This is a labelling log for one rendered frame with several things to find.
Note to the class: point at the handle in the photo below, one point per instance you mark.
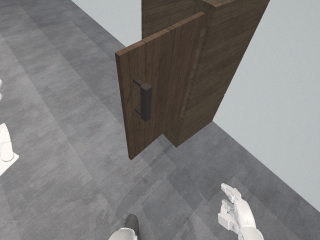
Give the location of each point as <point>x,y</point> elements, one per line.
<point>145,100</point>

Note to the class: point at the left robot thigh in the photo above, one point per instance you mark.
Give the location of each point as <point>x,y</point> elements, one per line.
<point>123,235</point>

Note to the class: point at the right robot forearm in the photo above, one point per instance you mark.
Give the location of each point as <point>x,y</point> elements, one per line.
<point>249,233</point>

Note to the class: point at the cupboard door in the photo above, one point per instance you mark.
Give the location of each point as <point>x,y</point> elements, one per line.
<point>164,60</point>

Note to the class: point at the robot left foot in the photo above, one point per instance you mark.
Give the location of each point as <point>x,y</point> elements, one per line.
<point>132,223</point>

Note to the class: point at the robot right hand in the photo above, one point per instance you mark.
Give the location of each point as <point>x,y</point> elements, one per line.
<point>239,214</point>

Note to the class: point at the robot left hand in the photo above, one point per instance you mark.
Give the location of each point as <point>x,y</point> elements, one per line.
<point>7,156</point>

